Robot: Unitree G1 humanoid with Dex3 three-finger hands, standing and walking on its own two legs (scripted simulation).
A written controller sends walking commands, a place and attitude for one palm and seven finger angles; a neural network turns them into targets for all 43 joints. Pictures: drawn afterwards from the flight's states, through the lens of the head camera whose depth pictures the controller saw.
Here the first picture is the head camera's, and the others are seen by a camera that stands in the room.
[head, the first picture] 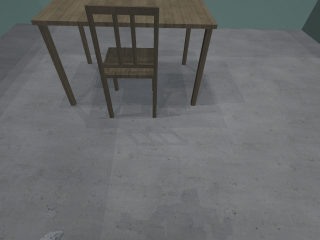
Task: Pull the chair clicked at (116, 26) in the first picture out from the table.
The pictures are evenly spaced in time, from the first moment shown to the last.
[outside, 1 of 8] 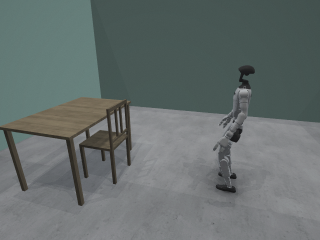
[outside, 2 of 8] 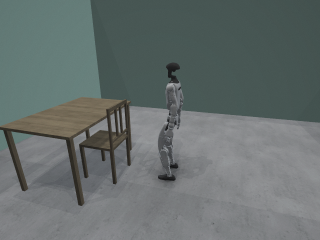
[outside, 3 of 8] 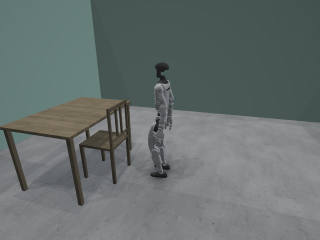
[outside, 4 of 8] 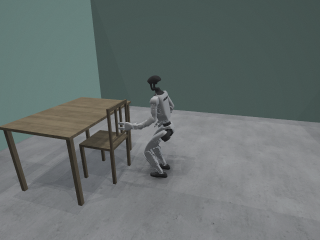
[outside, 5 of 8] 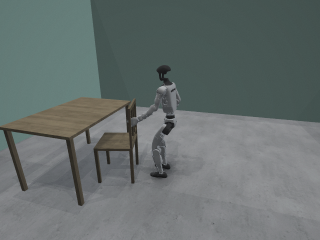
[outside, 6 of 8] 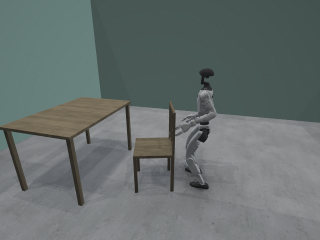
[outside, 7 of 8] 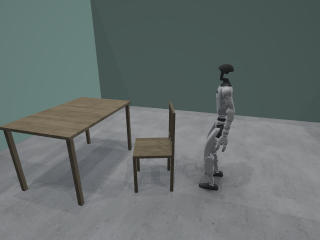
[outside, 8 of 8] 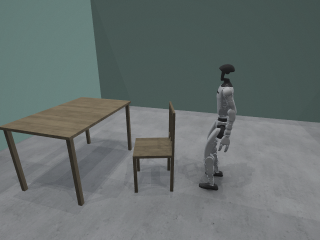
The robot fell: no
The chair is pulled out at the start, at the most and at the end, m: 0.00 0.60 0.59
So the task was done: yes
